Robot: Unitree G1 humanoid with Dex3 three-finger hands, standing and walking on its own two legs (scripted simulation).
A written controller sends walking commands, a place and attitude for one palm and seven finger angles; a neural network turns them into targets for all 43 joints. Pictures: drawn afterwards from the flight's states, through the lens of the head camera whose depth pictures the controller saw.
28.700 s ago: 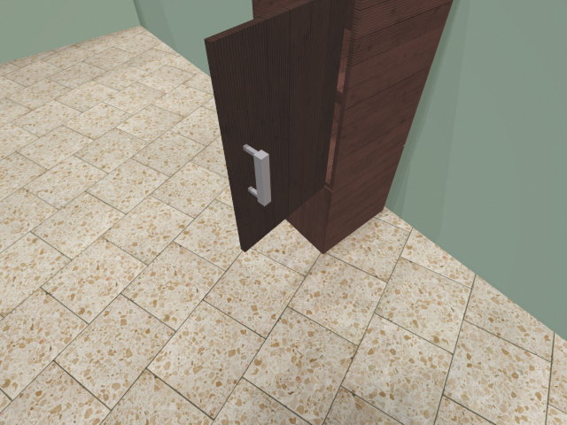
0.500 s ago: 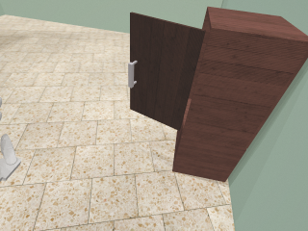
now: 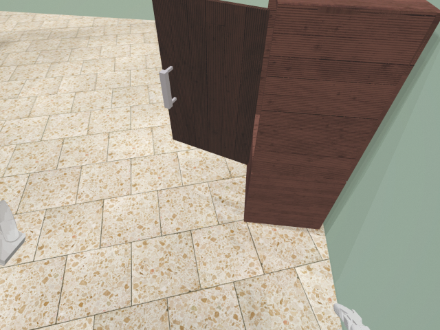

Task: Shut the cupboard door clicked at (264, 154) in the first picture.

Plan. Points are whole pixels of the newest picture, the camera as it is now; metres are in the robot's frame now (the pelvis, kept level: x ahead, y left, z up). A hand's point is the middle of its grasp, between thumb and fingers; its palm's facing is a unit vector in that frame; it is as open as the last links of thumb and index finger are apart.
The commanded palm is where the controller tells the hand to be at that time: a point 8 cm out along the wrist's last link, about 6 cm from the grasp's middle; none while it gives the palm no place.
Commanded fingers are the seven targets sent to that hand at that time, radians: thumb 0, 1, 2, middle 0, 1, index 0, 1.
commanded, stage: stop stepping back and stand still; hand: left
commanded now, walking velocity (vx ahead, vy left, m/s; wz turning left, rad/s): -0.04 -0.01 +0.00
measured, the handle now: (169, 87) +0.91 +0.24 -0.05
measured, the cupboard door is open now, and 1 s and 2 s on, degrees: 71 71 71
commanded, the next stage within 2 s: let the arm hang, fingers relaxed in 0.50 s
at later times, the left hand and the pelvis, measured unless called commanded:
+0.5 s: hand (41, 210) +0.24 +0.27 +0.15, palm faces +0.38 -0.79 -0.47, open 7.4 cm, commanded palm +0.18 +0.31 +0.18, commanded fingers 0.00 0.90 0.90 -0.20 -0.30 -0.20 -0.30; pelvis +0.03 +0.02 +0.00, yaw -1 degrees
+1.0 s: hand out of the picture +0.03 +0.21 -0.18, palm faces +0.04 -0.98 -0.18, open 6.9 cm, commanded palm none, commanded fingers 0.00 0.90 0.90 -0.20 -0.30 -0.20 -0.30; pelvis +0.00 +0.02 +0.00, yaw +2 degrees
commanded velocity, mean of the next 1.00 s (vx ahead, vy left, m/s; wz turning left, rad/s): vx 0.00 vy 0.00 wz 0.00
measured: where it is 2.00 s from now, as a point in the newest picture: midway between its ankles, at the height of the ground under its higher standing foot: outside the picture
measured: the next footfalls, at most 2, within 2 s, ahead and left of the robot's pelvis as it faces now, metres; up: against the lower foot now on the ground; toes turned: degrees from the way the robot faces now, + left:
left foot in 0.06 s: +0.09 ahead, +0.13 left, +0.00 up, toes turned +4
